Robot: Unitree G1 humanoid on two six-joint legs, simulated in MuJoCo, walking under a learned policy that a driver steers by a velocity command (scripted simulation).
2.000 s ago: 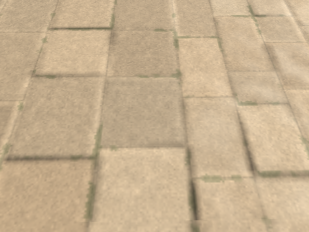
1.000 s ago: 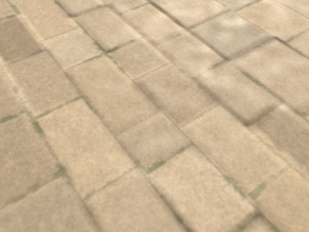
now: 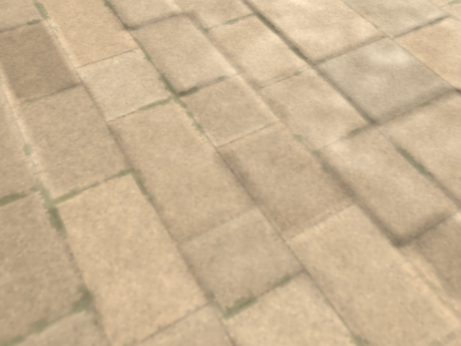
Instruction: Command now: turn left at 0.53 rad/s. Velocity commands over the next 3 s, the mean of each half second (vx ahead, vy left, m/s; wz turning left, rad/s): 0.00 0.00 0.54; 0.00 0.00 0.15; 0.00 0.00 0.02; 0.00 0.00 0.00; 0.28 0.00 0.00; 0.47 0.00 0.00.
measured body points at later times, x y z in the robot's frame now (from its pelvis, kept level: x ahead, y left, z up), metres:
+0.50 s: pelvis -0.02 -0.04 +0.00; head +0.02 -0.04 +0.45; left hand +0.01 +0.26 -0.11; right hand +0.18 -0.27 -0.13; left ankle -0.08 +0.07 -0.70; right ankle +0.02 -0.13 -0.74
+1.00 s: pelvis -0.04 -0.02 +0.00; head -0.03 -0.02 +0.45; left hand -0.08 +0.24 -0.14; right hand +0.15 -0.21 -0.13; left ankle -0.07 +0.06 -0.74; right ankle -0.01 -0.14 -0.74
